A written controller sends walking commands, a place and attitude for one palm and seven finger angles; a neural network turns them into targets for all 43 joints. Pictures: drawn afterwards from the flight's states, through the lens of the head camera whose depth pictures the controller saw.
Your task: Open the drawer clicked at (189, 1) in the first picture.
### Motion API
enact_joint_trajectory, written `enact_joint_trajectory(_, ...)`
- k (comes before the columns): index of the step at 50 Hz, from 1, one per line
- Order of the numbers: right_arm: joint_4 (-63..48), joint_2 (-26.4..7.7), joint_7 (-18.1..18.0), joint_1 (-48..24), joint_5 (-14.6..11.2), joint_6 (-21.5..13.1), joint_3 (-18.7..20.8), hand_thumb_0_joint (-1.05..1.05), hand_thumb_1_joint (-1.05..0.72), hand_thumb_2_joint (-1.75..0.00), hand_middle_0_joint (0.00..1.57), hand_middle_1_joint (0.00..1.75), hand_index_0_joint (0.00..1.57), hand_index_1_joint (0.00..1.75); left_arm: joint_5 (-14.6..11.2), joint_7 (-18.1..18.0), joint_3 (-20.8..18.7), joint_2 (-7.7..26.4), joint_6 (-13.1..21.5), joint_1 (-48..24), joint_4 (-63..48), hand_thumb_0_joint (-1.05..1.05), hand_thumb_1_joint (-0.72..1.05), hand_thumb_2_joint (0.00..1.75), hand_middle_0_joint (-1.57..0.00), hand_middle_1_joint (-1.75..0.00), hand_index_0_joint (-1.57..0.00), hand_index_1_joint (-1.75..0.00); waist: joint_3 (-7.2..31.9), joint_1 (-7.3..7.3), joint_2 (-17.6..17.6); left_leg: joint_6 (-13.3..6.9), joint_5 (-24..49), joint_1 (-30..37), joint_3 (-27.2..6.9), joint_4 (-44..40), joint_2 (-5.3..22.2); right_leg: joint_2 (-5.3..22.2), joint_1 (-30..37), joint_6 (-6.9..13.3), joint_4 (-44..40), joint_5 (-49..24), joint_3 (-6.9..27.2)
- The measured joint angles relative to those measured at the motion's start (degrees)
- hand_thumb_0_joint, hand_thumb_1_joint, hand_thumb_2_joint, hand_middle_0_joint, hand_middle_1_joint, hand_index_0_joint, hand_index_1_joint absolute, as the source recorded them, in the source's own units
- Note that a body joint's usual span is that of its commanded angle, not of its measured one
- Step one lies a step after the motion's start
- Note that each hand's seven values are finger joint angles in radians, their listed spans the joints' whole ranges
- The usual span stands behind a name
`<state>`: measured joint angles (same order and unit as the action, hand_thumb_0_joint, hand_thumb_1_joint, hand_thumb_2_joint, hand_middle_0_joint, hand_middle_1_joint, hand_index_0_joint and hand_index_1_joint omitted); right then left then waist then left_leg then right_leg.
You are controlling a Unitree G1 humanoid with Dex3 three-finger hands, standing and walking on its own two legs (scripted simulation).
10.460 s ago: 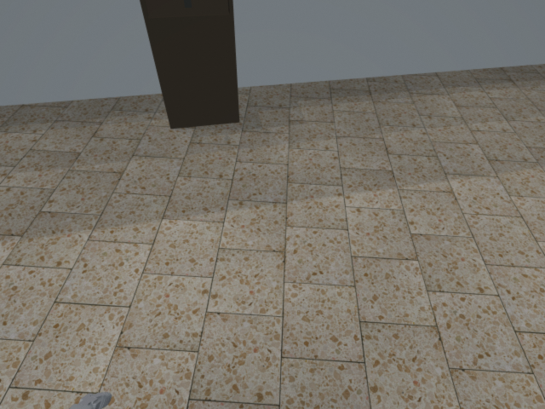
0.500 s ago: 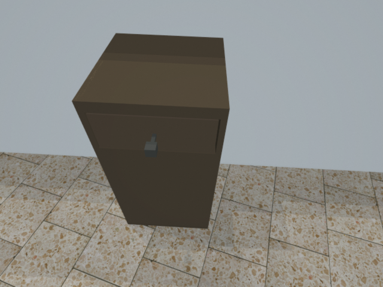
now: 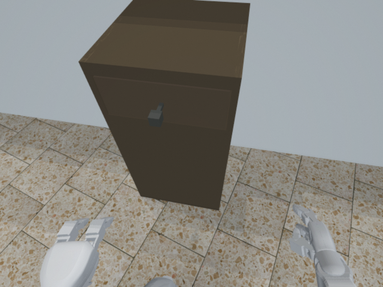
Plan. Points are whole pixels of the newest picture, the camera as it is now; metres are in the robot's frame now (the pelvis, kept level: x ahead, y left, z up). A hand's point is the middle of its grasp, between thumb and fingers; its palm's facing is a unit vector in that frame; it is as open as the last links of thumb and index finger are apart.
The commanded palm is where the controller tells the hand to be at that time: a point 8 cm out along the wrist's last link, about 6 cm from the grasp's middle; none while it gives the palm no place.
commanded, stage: raise the hand with hooked fingers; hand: left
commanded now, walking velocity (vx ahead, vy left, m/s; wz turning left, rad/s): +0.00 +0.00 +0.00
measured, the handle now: (157, 113) +0.54 +0.21 +0.00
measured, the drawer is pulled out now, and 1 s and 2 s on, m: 0.00 0.00 0.00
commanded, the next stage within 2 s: move the hooked fingers above the handle in 1.38 s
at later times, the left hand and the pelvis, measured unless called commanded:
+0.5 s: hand (98, 189) +0.26 +0.24 +0.06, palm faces +0.07 -0.09 -0.99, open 12.1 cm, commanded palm +0.24 +0.25 +0.12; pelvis +0.01 +0.02 +0.02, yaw -4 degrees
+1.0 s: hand (75, 135) +0.34 +0.30 +0.13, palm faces +0.07 -0.07 -0.99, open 13.8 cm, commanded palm +0.30 +0.30 +0.18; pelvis +0.01 +0.07 +0.04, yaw -3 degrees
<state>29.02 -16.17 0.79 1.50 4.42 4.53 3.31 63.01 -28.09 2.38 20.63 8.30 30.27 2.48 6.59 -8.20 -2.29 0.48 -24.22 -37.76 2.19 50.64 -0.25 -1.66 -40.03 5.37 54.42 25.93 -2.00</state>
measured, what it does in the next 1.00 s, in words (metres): shifts its weight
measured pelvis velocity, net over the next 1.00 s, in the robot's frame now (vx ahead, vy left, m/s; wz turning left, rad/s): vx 0.01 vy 0.07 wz -0.05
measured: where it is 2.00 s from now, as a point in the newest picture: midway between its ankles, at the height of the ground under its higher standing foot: outside the picture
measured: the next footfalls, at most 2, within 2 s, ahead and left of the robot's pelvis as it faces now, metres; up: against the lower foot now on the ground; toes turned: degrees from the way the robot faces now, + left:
none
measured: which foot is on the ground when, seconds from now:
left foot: down 0.00-1.00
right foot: down 0.00-1.00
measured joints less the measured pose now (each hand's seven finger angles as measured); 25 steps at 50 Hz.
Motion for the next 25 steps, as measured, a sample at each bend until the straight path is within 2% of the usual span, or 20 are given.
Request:
enact_joint_trajectory(3,1.24,0.92,-0.86,-1.31,0.28,-0.55,-0.44,0.01,-0.91,-0.90,0.20,0.30,0.20,0.30,-1.38,-1.61,-2.43,1.70,1.88,-5.06,-1.28,0.00,0.41,0.69,-0.26,-0.61,-0.26,-0.61,0.35,-0.24,1.86,-0.06,-1.70,-2.92,-1.89,4.37,-0.07,0.16,-1.80,0.53,3.14,1.69,-1.94)
enact_joint_trajectory(6,2.29,2.97,-0.86,-1.72,0.28,-0.82,-1.70,0.01,-0.91,-0.90,0.20,0.30,0.20,0.30,-2.88,-1.74,-3.36,2.19,1.25,-11.69,-2.07,0.00,0.33,0.66,-0.27,-0.65,-0.27,-0.66,0.60,0.91,3.59,0.19,-2.42,-4.02,-2.74,6.25,-0.13,0.18,-2.51,0.87,4.61,2.39,-2.72)
enact_joint_trajectory(9,3.22,5.04,-0.69,-0.63,-0.93,0.37,-3.52,0.01,-0.91,-0.90,0.20,0.30,0.20,0.30,-4.57,0.48,-2.52,1.43,-3.97,-16.96,-1.13,0.00,0.27,0.63,-0.27,-0.70,-0.27,-0.70,0.48,2.73,4.69,0.83,-1.58,-2.30,-2.25,4.07,-0.13,0.12,-1.31,0.72,3.06,1.63,-2.05)
enact_joint_trajectory(12,3.80,5.88,-1.07,1.94,-2.68,2.09,-5.47,0.01,-0.91,-0.90,0.20,0.30,0.20,0.30,-7.29,5.70,-1.34,0.64,-9.98,-17.83,-0.85,0.00,0.21,0.60,-0.27,-0.74,-0.27,-0.74,-0.39,4.00,4.71,0.47,1.00,2.53,-1.61,-1.83,-0.81,-0.31,2.03,0.07,-1.08,-0.40,0.30)
enact_joint_trajectory(15,4.26,5.12,-1.69,4.72,-3.30,2.65,-6.60,0.01,-0.91,-0.90,0.20,0.30,0.21,0.30,-8.92,10.24,-0.89,1.22,-12.07,-15.09,-1.67,0.00,0.14,0.58,-0.27,-0.79,-0.27,-0.79,-1.10,4.99,4.45,-0.45,2.48,6.91,-1.74,-6.81,-1.49,-1.09,5.35,-0.42,-5.22,-2.41,2.76)
enact_joint_trajectory(17,4.53,3.97,-2.12,6.32,-3.13,2.30,-6.14,0.01,-0.91,-0.90,0.20,0.30,0.21,0.30,-9.07,12.12,-0.83,1.72,-11.21,-12.81,-2.65,0.00,0.10,0.56,-0.27,-0.82,-0.27,-0.82,-1.67,5.50,4.54,-0.67,2.75,8.83,-2.10,-8.80,-1.57,-1.63,7.04,-0.58,-7.33,-3.41,3.69)
enact_joint_trajectory(19,4.93,2.59,-2.62,7.63,-2.68,1.83,-4.99,0.02,-0.91,-0.90,0.20,0.30,0.21,0.30,-8.60,12.49,-0.85,2.23,-9.21,-11.42,-3.71,0.00,0.05,0.54,-0.28,-0.85,-0.28,-0.85,-2.22,5.80,4.56,-0.66,2.83,9.74,-2.40,-9.79,-1.56,-1.87,8.07,-0.75,-8.70,-4.05,3.94)
enact_joint_trajectory(23,6.38,0.12,-3.23,8.98,-1.85,0.62,-1.78,0.02,-0.91,-0.90,0.20,0.30,0.20,0.30,-6.93,8.85,-1.95,2.55,-4.17,-11.68,-4.98,0.00,-0.05,0.49,-0.29,-0.91,-0.29,-0.91,-2.67,5.79,4.69,-0.22,3.04,9.54,-3.02,-9.58,-1.71,-1.63,8.63,-1.30,-9.67,-4.47,3.46)
enact_joint_trajectory(25,7.02,-0.57,-3.19,8.94,-1.88,0.36,-0.39,0.02,-0.91,-0.90,0.20,0.30,0.20,0.30,-6.24,6.27,-2.62,2.52,-3.44,-13.08,-4.60,0.00,-0.09,0.47,-0.29,-0.94,-0.29,-0.94,-2.38,5.66,4.79,-0.28,2.92,9.14,-3.20,-9.09,-1.95,-1.38,8.55,-1.69,-9.68,-4.46,3.29)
